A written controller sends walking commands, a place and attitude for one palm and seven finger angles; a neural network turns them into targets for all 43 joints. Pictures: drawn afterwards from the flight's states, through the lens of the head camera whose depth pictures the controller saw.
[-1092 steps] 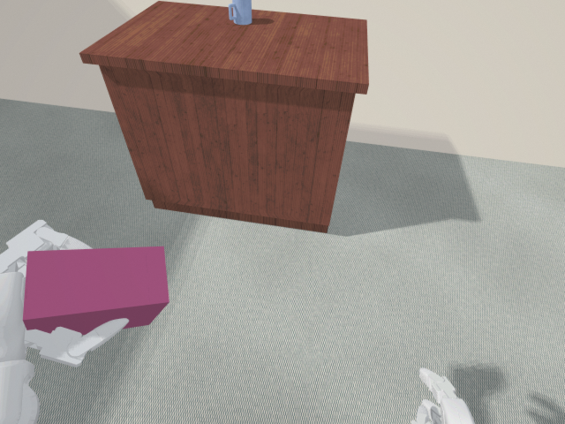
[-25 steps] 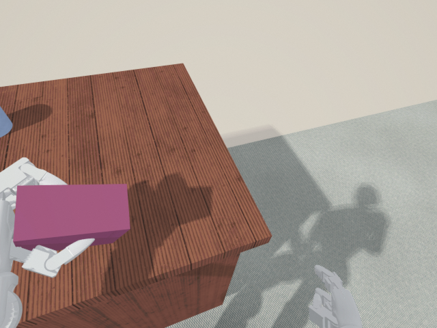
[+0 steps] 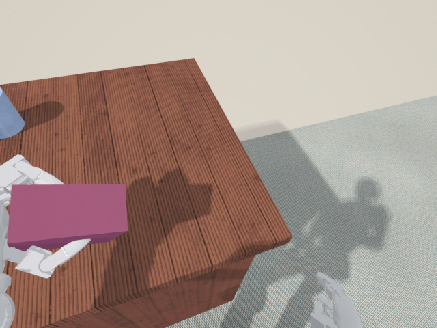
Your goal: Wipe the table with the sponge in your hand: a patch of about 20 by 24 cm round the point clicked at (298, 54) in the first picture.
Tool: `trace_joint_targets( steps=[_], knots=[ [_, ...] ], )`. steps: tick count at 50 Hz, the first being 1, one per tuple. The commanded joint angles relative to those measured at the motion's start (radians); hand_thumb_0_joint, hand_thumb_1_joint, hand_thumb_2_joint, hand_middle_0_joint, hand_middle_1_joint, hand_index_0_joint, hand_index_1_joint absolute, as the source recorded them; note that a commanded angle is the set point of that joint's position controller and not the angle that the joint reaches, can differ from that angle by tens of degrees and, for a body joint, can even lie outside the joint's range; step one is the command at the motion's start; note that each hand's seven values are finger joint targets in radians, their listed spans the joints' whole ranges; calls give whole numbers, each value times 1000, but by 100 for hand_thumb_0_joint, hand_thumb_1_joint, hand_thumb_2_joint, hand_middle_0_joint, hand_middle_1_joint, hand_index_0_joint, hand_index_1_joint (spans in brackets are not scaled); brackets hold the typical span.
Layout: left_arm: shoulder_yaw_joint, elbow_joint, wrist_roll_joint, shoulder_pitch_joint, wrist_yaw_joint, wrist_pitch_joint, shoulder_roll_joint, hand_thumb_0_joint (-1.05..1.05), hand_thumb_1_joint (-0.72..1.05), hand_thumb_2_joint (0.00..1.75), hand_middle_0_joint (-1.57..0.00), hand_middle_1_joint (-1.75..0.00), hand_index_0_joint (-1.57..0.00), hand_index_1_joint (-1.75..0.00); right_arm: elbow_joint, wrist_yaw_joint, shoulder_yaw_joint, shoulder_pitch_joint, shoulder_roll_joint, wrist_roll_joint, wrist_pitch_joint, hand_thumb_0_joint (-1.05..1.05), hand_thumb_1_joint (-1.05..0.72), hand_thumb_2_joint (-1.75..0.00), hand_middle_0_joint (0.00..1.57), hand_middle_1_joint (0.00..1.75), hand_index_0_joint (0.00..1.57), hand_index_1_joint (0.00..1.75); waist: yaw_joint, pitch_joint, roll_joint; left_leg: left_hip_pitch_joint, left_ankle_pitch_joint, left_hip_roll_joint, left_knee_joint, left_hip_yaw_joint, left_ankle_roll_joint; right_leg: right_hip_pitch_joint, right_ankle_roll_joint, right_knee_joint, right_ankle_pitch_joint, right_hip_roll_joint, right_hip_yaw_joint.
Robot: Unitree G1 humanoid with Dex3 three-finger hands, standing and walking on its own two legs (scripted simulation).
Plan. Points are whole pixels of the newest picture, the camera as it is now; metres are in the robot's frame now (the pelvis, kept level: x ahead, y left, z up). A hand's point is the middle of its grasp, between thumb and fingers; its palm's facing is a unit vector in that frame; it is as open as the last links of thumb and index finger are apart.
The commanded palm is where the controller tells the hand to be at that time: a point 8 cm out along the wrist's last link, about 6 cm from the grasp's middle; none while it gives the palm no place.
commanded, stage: look again from close up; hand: left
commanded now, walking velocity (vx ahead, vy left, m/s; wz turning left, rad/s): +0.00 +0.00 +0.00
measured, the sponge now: (85, 217) +0.23 +0.21 +0.13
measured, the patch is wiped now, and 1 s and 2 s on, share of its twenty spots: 0.00 0.00 0.00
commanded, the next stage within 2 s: come to a stop and stand still in 0.34 s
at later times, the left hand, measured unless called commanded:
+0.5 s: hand (90, 222) +0.22 +0.20 +0.13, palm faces +0.29 -0.81 -0.51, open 9.8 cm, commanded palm +0.16 +0.23 +0.17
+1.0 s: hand (59, 235) +0.19 +0.22 +0.16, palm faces +0.39 -0.84 -0.36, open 9.8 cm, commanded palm +0.14 +0.25 +0.17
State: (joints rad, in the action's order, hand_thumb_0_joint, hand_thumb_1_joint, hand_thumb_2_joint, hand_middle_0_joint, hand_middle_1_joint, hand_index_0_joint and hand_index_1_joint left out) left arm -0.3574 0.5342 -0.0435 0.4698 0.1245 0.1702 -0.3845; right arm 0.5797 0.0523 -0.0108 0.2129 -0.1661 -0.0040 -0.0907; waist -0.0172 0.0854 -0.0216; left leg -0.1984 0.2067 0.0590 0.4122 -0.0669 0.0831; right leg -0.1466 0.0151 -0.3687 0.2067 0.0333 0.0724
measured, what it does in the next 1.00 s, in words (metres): stands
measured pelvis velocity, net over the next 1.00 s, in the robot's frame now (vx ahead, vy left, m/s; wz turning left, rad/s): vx -0.02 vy -0.03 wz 0.02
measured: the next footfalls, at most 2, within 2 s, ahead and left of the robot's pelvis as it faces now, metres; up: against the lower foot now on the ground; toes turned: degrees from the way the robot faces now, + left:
none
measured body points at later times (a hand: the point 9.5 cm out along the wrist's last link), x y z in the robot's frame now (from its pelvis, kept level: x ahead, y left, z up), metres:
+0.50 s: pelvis +0.01 -0.05 +0.00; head +0.04 -0.05 +0.44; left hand +0.20 +0.24 +0.16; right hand +0.17 -0.30 -0.09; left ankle +0.01 +0.05 -0.74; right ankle -0.03 -0.14 -0.74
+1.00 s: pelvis -0.02 -0.03 +0.00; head -0.01 -0.01 +0.45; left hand +0.17 +0.26 +0.18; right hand +0.17 -0.25 -0.07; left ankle +0.01 +0.05 -0.74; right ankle -0.03 -0.14 -0.74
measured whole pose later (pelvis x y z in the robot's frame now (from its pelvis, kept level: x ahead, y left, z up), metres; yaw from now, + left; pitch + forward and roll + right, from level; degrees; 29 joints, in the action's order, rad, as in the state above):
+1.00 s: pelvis -0.02 -0.03 +0.00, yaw +1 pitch -1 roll -1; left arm -0.33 0.47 -0.04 0.41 0.11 0.16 -0.38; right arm 0.56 0.06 -0.03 0.21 -0.21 -0.02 -0.08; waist -0.03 0.02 -0.01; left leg -0.27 0.21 0.02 0.48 -0.03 0.06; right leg -0.17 -0.03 -0.42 0.25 -0.04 0.03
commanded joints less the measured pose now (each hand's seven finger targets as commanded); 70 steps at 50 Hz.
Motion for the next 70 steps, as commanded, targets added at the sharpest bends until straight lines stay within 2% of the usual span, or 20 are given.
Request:
trace_joint_targets(
  steps=[1,2,3,4,5,6,9,13,17,18,19,22,23,27,29,35,38,48,60,70],
  knots=[
    [-102,193,-10,-43,23,58,-137,0,10,130,-120,-160,-120,-160,-150,10,60,-72,-148,-9,-55,0,-90,-90,20,30,20,30,5,-174,112,8,-183,-202,-108,193,-137,94,-54,10,-102,47,-56],
    [-103,189,-9,-43,24,57,-135,0,10,130,-120,-160,-120,-160,-150,10,61,-70,-148,-9,-53,0,-90,-90,20,30,20,30,7,-176,105,-3,-168,-198,-106,191,-134,104,-55,11,-113,49,-58],
    [-346,445,51,-944,22,197,-901,0,10,130,-120,-160,-120,-160,-282,86,-128,96,-236,-74,-21,0,-90,-90,20,30,20,30,60,-181,363,-179,6,-156,-183,216,-80,281,28,-164,11,-103,-52],
    [-393,65,73,-673,0,156,-441,0,10,130,-120,-160,-120,-160,-200,64,19,-19,-95,-52,-67,0,-90,-90,20,30,20,30,-22,-198,174,-99,112,-226,-108,239,-74,-5,-2,-215,154,-26,-55],
    [-272,10,45,-540,1,137,-365,0,10,130,-120,-160,-120,-160,-144,16,7,-45,-138,-2,-81,0,-90,-90,20,30,20,30,-5,-138,125,-27,41,-194,-149,250,-98,-99,-21,-199,185,-20,-38],
    [-278,-107,40,-448,6,124,-391,0,10,130,-120,-160,-120,-160,-137,-2,38,-66,-205,6,-81,0,-90,-90,20,30,20,30,-24,-132,134,13,40,-201,-144,217,-94,-152,-33,-198,152,-17,-70],
    [-139,-21,13,-228,-37,131,-237,0,10,130,-120,-160,-120,-160,-165,-39,49,-24,-198,11,-84,0,-90,-90,20,30,20,30,-16,-200,156,34,-93,-171,-47,188,-94,-163,-52,-80,19,28,-127],
    [-69,83,-4,11,-44,97,-128,0,10,130,-120,-160,-120,-160,-161,-69,51,-59,-190,-20,-87,0,-90,-90,20,30,20,30,-18,-264,-32,108,-251,-145,36,119,-48,-90,-58,-37,-205,47,-189],
    [-189,102,2,-33,-27,90,-240,0,10,130,-120,-160,-120,-160,-164,-25,54,-62,-201,-8,-63,0,-90,-90,20,30,20,30,-8,-243,-31,50,-214,-144,31,118,-54,-58,-55,-16,-215,59,-181],
    [-260,127,11,-69,-10,92,-337,0,10,130,-120,-160,-120,-160,-156,-12,53,-78,-208,-5,-51,0,-90,-90,20,30,20,30,-9,-258,2,60,-201,-142,25,127,-53,-62,-58,-20,-196,58,-201],
    [-206,111,2,-76,-13,93,-256,0,10,130,-120,-160,-120,-160,-159,-3,51,-66,-192,-1,-42,0,-90,-90,20,30,20,30,1,-247,35,34,-200,-140,28,121,-50,-40,-60,-15,-203,62,-180],
    [-206,132,-20,-119,0,89,-294,0,10,130,-120,-160,-120,-160,-164,5,55,-51,-188,-16,-46,0,-90,-90,20,30,20,30,-3,-249,123,5,-257,-127,57,125,-44,19,-65,-26,-317,83,-197],
    [-226,140,-13,-124,7,83,-328,0,10,130,-120,-160,-120,-160,-158,7,54,-55,-196,-20,-47,0,-90,-90,20,30,20,30,-6,-259,125,24,-282,-131,67,129,-45,11,-66,-31,-338,86,-206],
    [-140,171,-29,-70,5,95,-227,0,10,130,-120,-160,-120,-160,-177,-9,56,-41,-195,-34,-70,0,-90,-90,20,30,20,30,-13,-266,88,-6,-339,-116,120,118,-34,74,-58,-59,-539,121,-214],
    [-88,134,-23,-30,5,89,-158,0,10,130,-120,-160,-120,-160,-170,-14,57,-42,-200,-33,-66,0,-90,-90,20,30,20,30,-12,-245,38,-13,-288,-113,127,112,-34,44,-60,-52,-512,128,-220],
    [-115,47,-27,-55,1,61,-177,0,10,130,-120,-160,-120,-160,-167,-2,68,-66,-200,-38,-31,0,-90,-90,20,30,20,30,4,-188,-68,-24,-132,-110,124,118,-41,-49,-58,-16,-327,136,-225],
    [-147,69,-21,-87,3,54,-220,0,10,130,-120,-160,-120,-160,-163,12,62,-93,-198,-36,-22,0,-90,-90,20,30,20,30,3,-193,-29,27,-117,-124,90,136,-37,-92,-58,-3,-217,114,-218],
    [-104,142,-6,-145,9,43,-190,0,10,130,-120,-160,-120,-160,-167,14,39,-105,-182,-22,-49,0,-90,-90,20,30,20,30,-2,-155,125,19,21,-170,-52,196,-33,-79,-51,26,-22,43,-160],
    [-77,142,-3,-124,-4,52,-156,0,10,130,-120,-160,-120,-160,-177,17,37,-85,-174,-14,-48,0,-90,-90,20,30,20,30,3,-171,103,-5,75,-206,-135,233,-51,-52,-37,-6,-11,15,-111],
    [-85,171,-8,-95,-1,54,-164,0,10,130,-120,-160,-120,-160,-165,19,42,-76,-172,-10,-59,0,-90,-90,20,30,20,30,-1,-214,120,70,-178,-209,-92,213,-94,-45,-39,-18,-46,22,-98]
  ],
)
